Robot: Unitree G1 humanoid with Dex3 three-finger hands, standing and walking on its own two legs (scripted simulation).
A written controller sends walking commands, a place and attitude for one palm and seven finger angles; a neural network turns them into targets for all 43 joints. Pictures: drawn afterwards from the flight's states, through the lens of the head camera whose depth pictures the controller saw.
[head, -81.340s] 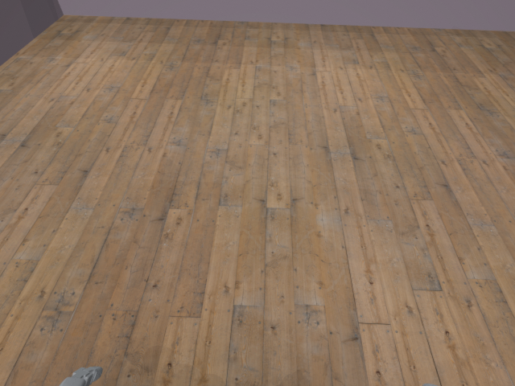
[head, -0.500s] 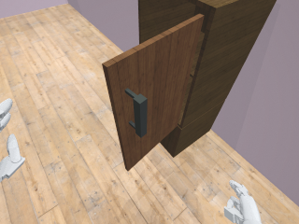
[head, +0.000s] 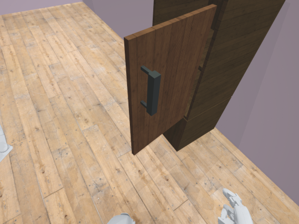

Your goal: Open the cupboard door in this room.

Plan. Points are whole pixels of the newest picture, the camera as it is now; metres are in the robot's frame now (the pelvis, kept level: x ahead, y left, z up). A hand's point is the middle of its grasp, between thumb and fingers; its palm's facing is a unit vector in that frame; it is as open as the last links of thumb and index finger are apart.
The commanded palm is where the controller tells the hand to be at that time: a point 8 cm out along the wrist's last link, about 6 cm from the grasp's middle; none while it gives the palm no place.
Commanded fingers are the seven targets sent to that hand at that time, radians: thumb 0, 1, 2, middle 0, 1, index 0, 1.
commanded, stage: step back with the hand held close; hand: left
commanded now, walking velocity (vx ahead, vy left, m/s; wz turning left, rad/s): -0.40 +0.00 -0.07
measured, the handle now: (148, 91) +0.47 +0.04 +0.09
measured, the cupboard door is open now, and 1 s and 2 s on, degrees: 99 99 99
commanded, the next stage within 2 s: stop stepping back and stand still in 0.18 s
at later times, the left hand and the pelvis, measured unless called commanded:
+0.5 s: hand out of the picture +0.09 +0.25 +0.19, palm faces +0.37 -0.79 -0.48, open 7.4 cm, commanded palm +0.03 +0.29 +0.20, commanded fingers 0.00 0.90 0.90 -0.20 -0.30 -0.20 -0.30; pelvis -0.12 -0.01 +0.02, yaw -2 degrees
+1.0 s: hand out of the picture +0.04 +0.24 +0.19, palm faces +0.35 -0.81 -0.48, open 7.4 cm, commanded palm -0.02 +0.29 +0.20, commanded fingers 0.00 0.90 0.90 -0.20 -0.30 -0.20 -0.30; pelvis -0.17 -0.01 +0.02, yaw -3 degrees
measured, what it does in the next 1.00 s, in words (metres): walks backwards: left foot, then right foot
